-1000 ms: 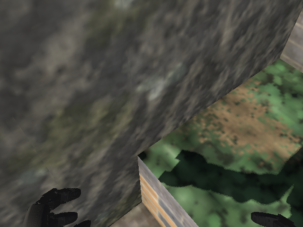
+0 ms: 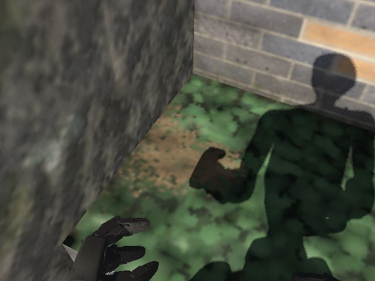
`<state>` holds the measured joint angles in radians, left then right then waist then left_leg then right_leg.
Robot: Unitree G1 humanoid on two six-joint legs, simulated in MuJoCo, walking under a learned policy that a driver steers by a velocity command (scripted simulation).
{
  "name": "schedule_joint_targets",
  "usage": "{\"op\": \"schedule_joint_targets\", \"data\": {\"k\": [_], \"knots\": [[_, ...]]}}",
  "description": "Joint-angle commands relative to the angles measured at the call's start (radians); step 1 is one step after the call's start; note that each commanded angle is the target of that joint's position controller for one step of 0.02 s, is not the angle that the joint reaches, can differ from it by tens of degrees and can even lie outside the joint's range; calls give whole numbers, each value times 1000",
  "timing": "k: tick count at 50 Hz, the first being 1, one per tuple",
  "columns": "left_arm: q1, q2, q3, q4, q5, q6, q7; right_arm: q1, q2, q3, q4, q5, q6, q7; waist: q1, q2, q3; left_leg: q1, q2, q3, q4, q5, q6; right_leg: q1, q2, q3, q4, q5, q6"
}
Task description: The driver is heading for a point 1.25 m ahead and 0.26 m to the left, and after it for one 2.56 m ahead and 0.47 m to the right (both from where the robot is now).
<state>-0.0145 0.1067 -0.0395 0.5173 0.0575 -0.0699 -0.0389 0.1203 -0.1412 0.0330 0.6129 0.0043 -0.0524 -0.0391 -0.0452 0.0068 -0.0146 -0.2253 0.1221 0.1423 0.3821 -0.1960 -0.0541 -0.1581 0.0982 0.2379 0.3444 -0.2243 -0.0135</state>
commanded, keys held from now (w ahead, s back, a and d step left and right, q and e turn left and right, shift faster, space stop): w+q+shift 0.08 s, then q+shift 0.40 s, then e+shift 0.04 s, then w+e+shift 0.36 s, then shift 0.12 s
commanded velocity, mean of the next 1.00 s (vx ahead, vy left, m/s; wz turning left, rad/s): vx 0.56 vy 0.00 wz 0.25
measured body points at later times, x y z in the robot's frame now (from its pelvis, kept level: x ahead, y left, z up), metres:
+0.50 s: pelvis -0.03 +0.02 -0.02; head +0.03 +0.04 +0.43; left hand +0.07 +0.34 -0.09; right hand +0.18 -0.17 -0.13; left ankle -0.01 +0.15 -0.75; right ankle -0.03 -0.10 -0.73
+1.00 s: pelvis -0.03 +0.03 +0.00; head -0.01 +0.02 +0.44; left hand +0.12 +0.30 -0.07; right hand +0.24 -0.13 -0.06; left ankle -0.07 +0.14 -0.75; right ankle -0.01 -0.06 -0.75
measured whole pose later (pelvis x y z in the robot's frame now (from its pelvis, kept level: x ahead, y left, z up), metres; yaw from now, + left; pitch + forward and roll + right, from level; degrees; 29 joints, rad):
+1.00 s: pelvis -0.03 +0.03 +0.00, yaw +15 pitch +2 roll +2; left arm 0.06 0.19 0.03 0.65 -0.01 -0.05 0.00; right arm 0.09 -0.16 -0.03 0.53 -0.02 -0.09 -0.08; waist -0.02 -0.01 -0.01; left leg -0.19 -0.01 0.09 0.38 -0.22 0.00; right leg -0.26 0.09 0.19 0.51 -0.26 -0.04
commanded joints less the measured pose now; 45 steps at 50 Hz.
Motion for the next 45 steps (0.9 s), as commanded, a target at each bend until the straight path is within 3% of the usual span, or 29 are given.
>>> {"op": "schedule_joint_targets", "data": {"k": [1,3,5,8,11,13,15,17,18,19,21,22,23,24,26,27,28,29,30,31,32,34,35,36,37,38,40,41,45], "knots": [[-55,101,29,-79,7,-18,5,-91,-56,-10,-87,7,-25,12,47,15,-175,139,35,-105,-20,288,40,42,-152,-37,-26,441,30],[-77,88,18,-80,7,-17,5,-101,-63,-14,-74,12,-28,21,48,34,-148,128,26,-138,-42,284,51,28,-146,-67,-52,368,42],[-71,95,21,-72,6,-20,10,-82,-67,-24,-59,14,-27,26,43,51,-143,113,13,-159,-17,320,51,37,-150,-98,-41,396,55],[-22,122,43,-57,-14,-14,34,-22,-108,-66,-51,25,-16,17,18,18,-149,60,-35,-187,75,261,48,22,-123,-164,39,306,60],[-22,139,56,-64,-16,10,47,-41,-101,-81,-80,15,-5,23,15,-36,-86,-49,-74,-209,156,139,52,-31,-147,-180,57,215,36],[-22,151,66,-58,-20,24,58,-12,-93,-87,-86,5,3,26,-3,-96,-68,-112,-98,-208,215,68,50,-43,-193,-169,58,200,8],[-36,176,76,-51,-15,39,70,56,-110,-96,-83,-10,12,25,-42,-104,-76,-137,-120,-191,256,35,52,-36,-239,-180,95,252,-21],[-37,188,86,-45,-28,57,86,91,-131,-110,-73,-11,10,21,-37,-48,-71,-169,-119,-229,242,83,71,-13,-235,-245,185,306,-28],[-25,207,100,-47,-42,59,91,109,-168,-127,-79,-11,8,25,-41,3,-66,-168,-115,-281,199,105,82,-2,-220,-303,256,339,-9],[-5,204,104,-53,-56,66,90,114,-194,-137,-83,-11,5,26,-20,95,-93,-168,-95,-378,136,168,103,13,-165,-335,334,281,10],[35,204,109,-63,-74,80,80,80,-229,-157,-104,-2,15,25,15,287,-137,-92,-72,-572,-3,379,160,-43,-21,-364,427,-130,37],[33,181,103,-60,-87,80,79,112,-243,-163,-97,-23,21,26,10,319,-103,68,-43,-639,-24,537,201,-210,14,-331,438,-375,43],[46,180,103,-40,-84,83,81,186,-270,-176,-80,-36,21,27,-10,257,-82,134,-31,-662,-45,565,219,-281,30,-267,431,-445,40],[55,182,103,-31,-84,78,87,167,-267,-182,-73,-37,27,22,8,228,-74,135,-50,-640,-30,532,203,-265,18,-230,388,-403,40],[138,203,106,14,-89,58,99,88,-218,-172,-78,-17,38,16,49,176,-133,123,-65,-547,-2,430,158,-122,-31,-249,198,-199,37],[184,201,105,54,-75,49,104,41,-179,-160,-88,0,39,13,61,108,-189,58,-77,-520,5,242,138,18,-42,-285,113,-47,36],[186,173,95,63,-44,45,99,23,-132,-133,-97,-10,45,19,51,92,-186,-68,-115,-485,-10,-62,107,131,-78,-292,70,-54,36],[164,217,95,38,-3,43,97,-52,-69,-100,-138,-15,49,29,82,-116,-117,-183,-217,-392,91,-297,59,55,-225,-68,-71,-289,-1],[69,209,79,8,9,37,90,-15,-42,-80,-138,-28,47,37,53,-282,-43,-23,-288,-307,237,-206,31,-220,-357,125,-258,-445,-65],[-33,162,60,-6,-13,30,81,63,-58,-81,-108,-38,41,40,-28,-251,1,106,-201,-298,289,-131,20,-368,-366,134,-286,-418,-90],[-58,152,59,1,-31,26,72,110,-78,-86,-79,-41,32,43,-72,-195,15,132,-172,-247,239,-47,14,-359,-308,69,-234,-316,-84],[0,193,76,21,-50,17,63,49,-69,-73,-82,-46,0,35,-34,-140,29,73,-175,-190,-14,51,22,-165,-216,31,-133,-76,-55],[37,198,83,35,-54,5,56,21,-68,-67,-86,-46,-19,26,-6,-119,-5,90,-164,-188,-54,109,24,-84,-197,30,-85,81,-44],[15,195,86,30,-53,-3,44,16,-81,-65,-99,-27,-40,16,-8,-112,-26,69,-117,-189,-63,170,24,-32,-201,50,-33,223,-33],[43,188,88,40,-61,-10,36,14,-90,-63,-102,-23,-51,5,16,-93,-84,120,-78,-198,-45,188,23,-8,-193,55,-1,321,-26],[81,183,87,57,-76,-15,33,-10,-95,-63,-109,-19,-56,-1,37,-62,-122,155,-69,-195,-24,196,24,-22,-164,35,-10,307,-20],[55,191,95,69,-70,-10,31,-31,-90,-62,-125,-14,-65,-5,15,-39,-97,148,-66,-188,-42,152,16,-80,-136,21,-26,94,-24],[70,186,96,78,-76,-9,36,-32,-90,-67,-127,-13,-66,-12,20,-30,-95,183,-58,-196,-41,134,25,-123,-125,24,-28,48,-31],[49,154,95,76,-70,-4,34,-62,-100,-75,-146,-24,-65,-28,26,81,-53,182,-3,-203,-95,95,53,-192,-86,6,65,66,-26]]}}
